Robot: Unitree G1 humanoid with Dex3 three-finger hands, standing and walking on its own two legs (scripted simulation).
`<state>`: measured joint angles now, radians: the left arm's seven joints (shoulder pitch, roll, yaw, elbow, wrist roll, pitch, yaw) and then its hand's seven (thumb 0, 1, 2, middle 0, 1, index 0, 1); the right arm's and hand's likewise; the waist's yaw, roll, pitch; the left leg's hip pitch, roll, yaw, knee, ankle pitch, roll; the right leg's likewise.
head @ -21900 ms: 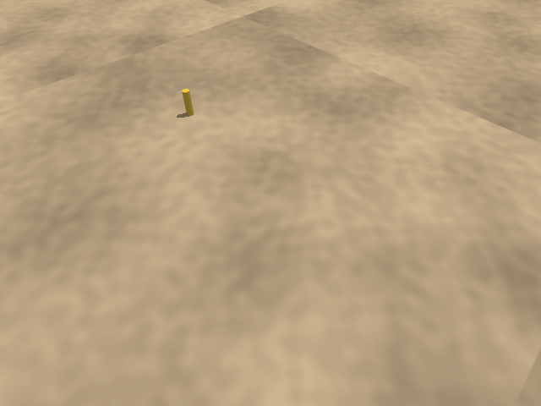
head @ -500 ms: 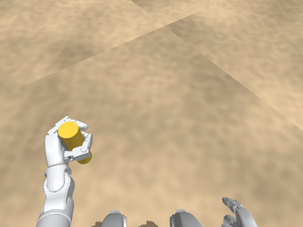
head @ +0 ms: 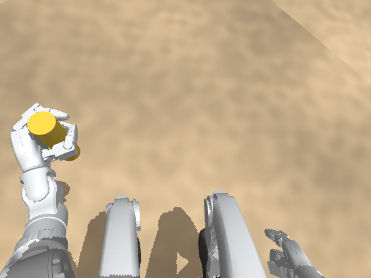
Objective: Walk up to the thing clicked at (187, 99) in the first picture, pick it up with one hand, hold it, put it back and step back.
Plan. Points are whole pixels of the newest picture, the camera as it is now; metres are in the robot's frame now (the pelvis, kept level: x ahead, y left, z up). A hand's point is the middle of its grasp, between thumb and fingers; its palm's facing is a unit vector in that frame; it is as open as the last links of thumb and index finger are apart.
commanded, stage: crouch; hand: left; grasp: from the side
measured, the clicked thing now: (58, 139) +0.41 +0.25 -0.05
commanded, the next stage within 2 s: lower in 1.06 s
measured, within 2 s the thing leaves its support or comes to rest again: neither
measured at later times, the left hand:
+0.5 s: hand (80, 149) +0.44 +0.26 -0.20, palm faces +0.33 -0.94 -0.04, open 5.8 cm
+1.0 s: hand (85, 155) +0.44 +0.27 -0.28, palm faces +0.29 -0.96 -0.03, open 5.8 cm
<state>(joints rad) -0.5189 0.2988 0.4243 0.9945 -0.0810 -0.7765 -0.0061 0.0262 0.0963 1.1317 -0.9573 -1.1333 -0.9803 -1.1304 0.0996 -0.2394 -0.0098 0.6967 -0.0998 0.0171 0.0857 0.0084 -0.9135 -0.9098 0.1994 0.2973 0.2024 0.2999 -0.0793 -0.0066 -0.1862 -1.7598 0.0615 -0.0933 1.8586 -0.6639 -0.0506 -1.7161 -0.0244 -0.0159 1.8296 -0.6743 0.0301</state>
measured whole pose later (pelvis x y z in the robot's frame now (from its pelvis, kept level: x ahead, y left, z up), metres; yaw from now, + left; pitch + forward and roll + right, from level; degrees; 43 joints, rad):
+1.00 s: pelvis -0.03 +0.01 -0.20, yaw -6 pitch +25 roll -9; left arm -0.66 0.56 0.61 1.13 -0.06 -0.79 -0.11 0.03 0.09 1.14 -0.96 -1.13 -0.99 -1.13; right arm 0.01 -0.32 0.17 0.68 -0.20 0.07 0.12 0.00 -0.91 -0.91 0.20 0.30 0.20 0.30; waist -0.18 -0.08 0.06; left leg -2.28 0.01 -0.24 2.52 -0.69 -0.07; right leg -2.19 0.02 -0.06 2.41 -0.68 0.07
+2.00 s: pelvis -0.04 +0.03 -0.22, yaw -12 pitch +15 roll -16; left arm -0.69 0.83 0.65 1.43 -0.03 -1.01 0.02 0.03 0.08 1.15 -0.97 -1.13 -0.99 -1.13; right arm -0.13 -0.37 0.43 0.58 -0.34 0.07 0.15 0.00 -0.91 -0.90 0.20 0.30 0.21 0.30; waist -0.26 -0.23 0.27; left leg -2.25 0.01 -0.37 2.66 -0.71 -0.04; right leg -2.10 0.07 -0.14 2.44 -0.65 0.08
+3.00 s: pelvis -0.04 +0.04 -0.22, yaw -14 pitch +12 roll -19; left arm -0.70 0.90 0.61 1.50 -0.05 -1.10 0.06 0.00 -0.08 0.58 -0.77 -0.70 -0.78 -0.68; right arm -0.19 -0.36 0.52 0.52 -0.37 0.08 0.15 0.00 -0.90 -0.90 0.21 0.30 0.21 0.30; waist -0.26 -0.29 0.31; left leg -2.22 0.03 -0.42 2.68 -0.73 -0.02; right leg -2.05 0.09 -0.19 2.40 -0.63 0.08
